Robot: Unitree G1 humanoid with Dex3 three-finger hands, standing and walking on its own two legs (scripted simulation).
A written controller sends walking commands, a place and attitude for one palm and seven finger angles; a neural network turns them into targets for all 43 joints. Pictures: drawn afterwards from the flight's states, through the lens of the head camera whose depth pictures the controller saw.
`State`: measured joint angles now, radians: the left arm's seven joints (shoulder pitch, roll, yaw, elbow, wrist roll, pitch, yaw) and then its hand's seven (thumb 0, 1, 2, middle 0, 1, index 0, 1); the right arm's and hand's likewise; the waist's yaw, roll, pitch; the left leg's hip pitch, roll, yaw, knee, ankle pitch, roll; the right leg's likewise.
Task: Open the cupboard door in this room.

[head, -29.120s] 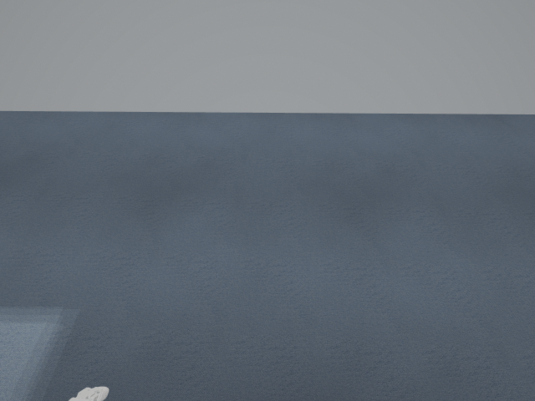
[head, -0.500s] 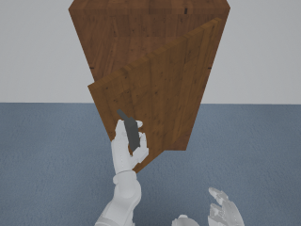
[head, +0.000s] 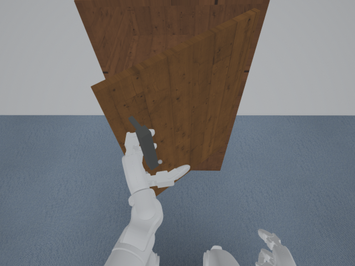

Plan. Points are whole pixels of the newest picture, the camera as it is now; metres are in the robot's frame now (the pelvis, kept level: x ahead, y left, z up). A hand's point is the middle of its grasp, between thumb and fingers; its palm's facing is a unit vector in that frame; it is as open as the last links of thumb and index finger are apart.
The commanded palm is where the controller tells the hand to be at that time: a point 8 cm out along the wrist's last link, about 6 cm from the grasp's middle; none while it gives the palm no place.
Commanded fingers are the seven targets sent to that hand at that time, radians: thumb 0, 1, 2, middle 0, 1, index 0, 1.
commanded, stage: open thumb and fingers to let go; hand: left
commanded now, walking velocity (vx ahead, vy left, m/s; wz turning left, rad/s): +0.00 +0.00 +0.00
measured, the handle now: (143, 144) +0.38 +0.09 +0.05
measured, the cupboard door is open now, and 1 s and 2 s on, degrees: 40 43 43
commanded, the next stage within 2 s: slide the hand sideways off the handle in 0.34 s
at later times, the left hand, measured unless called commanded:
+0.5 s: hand (159, 166) +0.33 +0.05 +0.04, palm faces +0.24 -0.97 -0.05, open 15.3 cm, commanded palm +0.29 +0.08 +0.04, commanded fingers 0.00 -0.50 0.30 -0.15 -0.30 -0.15 -0.30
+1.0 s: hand (152, 188) +0.28 +0.06 +0.04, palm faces -0.12 -0.99 +0.00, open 16.3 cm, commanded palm +0.25 +0.12 +0.04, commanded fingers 0.00 -0.50 0.30 -0.15 -0.30 -0.15 -0.30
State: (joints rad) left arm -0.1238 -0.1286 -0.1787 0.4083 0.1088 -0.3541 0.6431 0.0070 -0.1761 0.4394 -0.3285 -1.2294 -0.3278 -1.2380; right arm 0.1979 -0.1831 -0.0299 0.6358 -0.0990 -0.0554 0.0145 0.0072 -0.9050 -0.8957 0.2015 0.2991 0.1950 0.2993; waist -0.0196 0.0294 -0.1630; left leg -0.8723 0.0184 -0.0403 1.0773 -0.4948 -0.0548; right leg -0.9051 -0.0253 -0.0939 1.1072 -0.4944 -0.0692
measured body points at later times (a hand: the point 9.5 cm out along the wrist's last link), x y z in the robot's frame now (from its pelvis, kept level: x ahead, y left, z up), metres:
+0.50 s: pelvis -0.01 +0.02 +0.00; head +0.06 +0.00 +0.44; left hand +0.31 +0.10 +0.04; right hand +0.17 -0.19 -0.11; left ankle +0.02 +0.16 -0.66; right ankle +0.03 -0.08 -0.66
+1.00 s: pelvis -0.01 +0.04 -0.01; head +0.06 +0.03 +0.43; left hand +0.28 +0.12 +0.04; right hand +0.15 -0.19 -0.11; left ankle +0.02 +0.16 -0.66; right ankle +0.02 -0.08 -0.66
